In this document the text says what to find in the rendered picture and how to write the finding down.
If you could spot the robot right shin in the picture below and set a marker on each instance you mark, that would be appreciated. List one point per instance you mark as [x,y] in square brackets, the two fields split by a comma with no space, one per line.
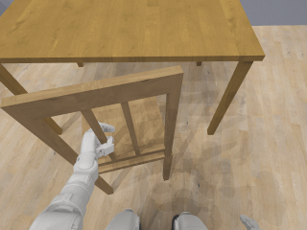
[184,213]

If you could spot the robot left shin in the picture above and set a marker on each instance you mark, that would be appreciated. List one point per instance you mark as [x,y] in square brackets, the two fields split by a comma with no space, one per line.
[128,210]

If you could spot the table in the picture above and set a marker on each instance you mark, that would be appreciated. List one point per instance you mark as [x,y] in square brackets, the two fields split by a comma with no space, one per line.
[97,31]

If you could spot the right robot hand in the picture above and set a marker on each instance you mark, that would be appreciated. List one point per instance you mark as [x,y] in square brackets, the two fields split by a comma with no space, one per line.
[249,223]

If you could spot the chair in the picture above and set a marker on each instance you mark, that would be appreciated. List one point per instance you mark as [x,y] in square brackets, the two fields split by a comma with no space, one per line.
[127,103]

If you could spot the robot shin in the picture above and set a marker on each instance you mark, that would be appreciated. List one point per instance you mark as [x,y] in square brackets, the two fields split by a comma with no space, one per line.
[184,213]
[128,210]

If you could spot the left robot forearm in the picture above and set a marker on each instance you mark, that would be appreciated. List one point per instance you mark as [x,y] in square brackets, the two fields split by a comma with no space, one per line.
[77,191]

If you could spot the left robot hand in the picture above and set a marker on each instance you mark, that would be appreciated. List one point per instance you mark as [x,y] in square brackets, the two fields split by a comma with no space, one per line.
[91,143]

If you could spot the robot left upper arm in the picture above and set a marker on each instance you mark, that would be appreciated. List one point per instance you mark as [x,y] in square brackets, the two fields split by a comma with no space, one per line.
[51,220]

